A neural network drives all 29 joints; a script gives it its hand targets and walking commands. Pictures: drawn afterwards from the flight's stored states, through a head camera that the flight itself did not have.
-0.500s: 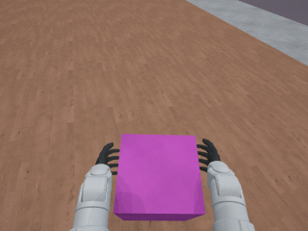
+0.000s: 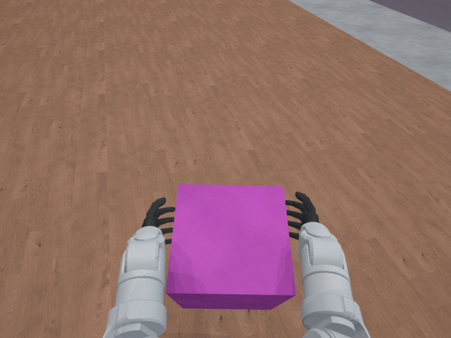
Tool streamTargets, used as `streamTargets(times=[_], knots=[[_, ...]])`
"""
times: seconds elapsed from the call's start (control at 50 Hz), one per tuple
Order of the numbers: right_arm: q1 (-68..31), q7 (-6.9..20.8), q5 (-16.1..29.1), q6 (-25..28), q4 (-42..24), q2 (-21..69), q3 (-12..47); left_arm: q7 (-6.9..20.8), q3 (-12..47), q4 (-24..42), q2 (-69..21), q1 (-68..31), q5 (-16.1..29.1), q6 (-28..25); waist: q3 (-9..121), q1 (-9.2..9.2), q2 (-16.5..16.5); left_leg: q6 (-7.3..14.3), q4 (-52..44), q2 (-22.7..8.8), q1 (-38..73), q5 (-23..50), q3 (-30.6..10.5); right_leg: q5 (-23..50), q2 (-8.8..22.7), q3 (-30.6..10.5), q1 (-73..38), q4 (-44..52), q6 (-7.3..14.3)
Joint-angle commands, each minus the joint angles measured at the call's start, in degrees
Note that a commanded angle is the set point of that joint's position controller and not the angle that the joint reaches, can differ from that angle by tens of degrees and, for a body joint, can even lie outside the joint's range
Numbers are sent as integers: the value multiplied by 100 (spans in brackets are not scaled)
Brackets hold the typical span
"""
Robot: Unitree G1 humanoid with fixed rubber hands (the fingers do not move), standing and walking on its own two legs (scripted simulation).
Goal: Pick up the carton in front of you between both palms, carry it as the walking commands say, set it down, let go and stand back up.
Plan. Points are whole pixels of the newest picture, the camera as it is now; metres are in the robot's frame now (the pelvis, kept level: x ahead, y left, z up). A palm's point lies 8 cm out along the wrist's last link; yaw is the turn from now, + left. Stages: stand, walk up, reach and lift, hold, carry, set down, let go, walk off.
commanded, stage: set down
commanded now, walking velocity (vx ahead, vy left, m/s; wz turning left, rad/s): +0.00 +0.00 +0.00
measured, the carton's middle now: (228, 252) +0.34 +0.00 -0.07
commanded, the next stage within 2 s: none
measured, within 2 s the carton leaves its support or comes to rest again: neither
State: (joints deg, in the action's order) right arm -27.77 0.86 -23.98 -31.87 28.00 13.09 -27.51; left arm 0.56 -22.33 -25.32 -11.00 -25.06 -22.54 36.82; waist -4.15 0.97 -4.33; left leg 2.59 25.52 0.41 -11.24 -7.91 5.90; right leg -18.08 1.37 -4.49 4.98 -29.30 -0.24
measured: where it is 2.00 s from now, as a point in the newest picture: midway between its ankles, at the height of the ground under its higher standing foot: outside the picture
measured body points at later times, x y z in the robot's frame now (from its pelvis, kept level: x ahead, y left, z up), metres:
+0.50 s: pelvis -0.04 -0.03 -0.10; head +0.18 +0.03 +0.29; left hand +0.37 +0.18 -0.20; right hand +0.37 -0.12 -0.16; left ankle +0.08 +0.09 -0.74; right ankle -0.01 -0.15 -0.74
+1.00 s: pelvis -0.06 -0.02 -0.23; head +0.19 +0.08 +0.13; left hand +0.39 +0.22 -0.35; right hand +0.41 -0.07 -0.31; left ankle +0.08 +0.09 -0.74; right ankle -0.01 -0.15 -0.74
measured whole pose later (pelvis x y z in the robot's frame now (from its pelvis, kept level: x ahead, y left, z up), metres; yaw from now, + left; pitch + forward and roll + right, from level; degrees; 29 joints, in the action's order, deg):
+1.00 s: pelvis -0.06 -0.02 -0.23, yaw +1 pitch +42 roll -7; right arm -49.6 -12.6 -9.8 -10.5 32.6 13.5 -29.9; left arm -1.1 -16.9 -42.1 7.1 -54.3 -13.4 16.0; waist 8.1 1.5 -5.9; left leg 0.9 89.9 0.2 -112.1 -20.1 -4.3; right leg -36.7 -7.0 -0.2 100.5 -94.6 -2.7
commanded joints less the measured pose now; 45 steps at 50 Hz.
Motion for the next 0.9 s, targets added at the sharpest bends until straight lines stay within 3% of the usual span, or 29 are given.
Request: streamTargets(times=[0.0, 0.08, 0.14, 0.26, 0.36, 0.44, 0.52, 0.58, 0.7, 0.8, 0.88], knots=[[-2759, 1066, 654, 368, 880, 4536, 1732, 1278, 1759, -479, -3823, -3362, 829, -661, 842, 52, 308, -94, 91, 202, 1661, -756, -1107, -454, -560, -118, 2610, 478, 304], [-2465, 757, 290, 883, 1028, 4070, 1159, 1273, 1198, -823, -3023, -3109, 282, -1208, 989, 83, 368, -35, 645, 312, 772, -157, -925, -184, -702, -10, 3080, 27, 194], [-2177, 631, 307, 1377, 967, 4098, 1211, 1335, 1257, -923, -2851, -2889, 200, -1713, 1500, 52, 325, -35, 1123, 374, 243, 655, -829, 310, -785, 43, 3468, -302, 65], [-2648, 454, 1045, 2512, 732, 4754, 2557, 1452, 2438, -819, -3253, -3577, 839, -2852, 3776, 103, 389, -25, 2347, 444, -162, 1968, -866, 1169, -981, 79, 4345, -1345, -163], [-3108, 189, 1631, 2863, 118, 4822, 3739, 1407, 3281, -394, -3176, -3984, 1298, -3160, 6101, 315, 532, 0, 3421, 531, -264, 2894, -938, 1594, -1106, 86, 5369, -2272, -272], [-3317, 88, 1704, 2667, -20, 4684, 3851, 1383, 3323, -508, -3079, -3946, 1304, -2963, 6250, 353, 552, -97, 3786, 585, -1336, 2002, -774, 934, -1207, 191, 5981, -2768, -308], [-3612, 203, 1542, 2321, 321, 4823, 3452, 1491, 3042, -977, -3246, -4109, 1091, -2654, 5487, 327, 572, -134, 3914, 608, -2573, 467, -727, -208, -1260, 310, 6785, -3099, -261], [-3967, 312, 1419, 2133, 554, 4849, 3113, 1544, 2823, -1250, -3325, -4366, 998, -2456, 5212, 326, 620, -137, 4088, 601, -3021, -204, -828, -670, -1281, 381, 7491, -3405, -239], [-4826, 353, 1542, 2088, 579, 4736, 3064, 1436, 2634, -1465, -3299, -4824, 1016, -2364, 5708, 477, 610, -159, 4677, 594, -3234, -548, -952, -954, -1357, 501, 8691, -4169, -281], [-4981, 213, 1629, 2141, 705, 4589, 2968, 1324, 3019, -1352, -3306, -5345, 1369, -2359, 6366, 231, 874, -262, 5217, 585, -3320, -207, -975, -806, -1467, 633, 9300, -4793, -266], [-5318, 178, 1823, 2152, 715, 4544, 3064, 1188, 3095, -1397, -3213, -5542, 1480, -2325, 6656, 333, 1027, -297, 5535, 564, -3281, -327, -1031, -915, -1514, 684, 9853, -5257, -286]])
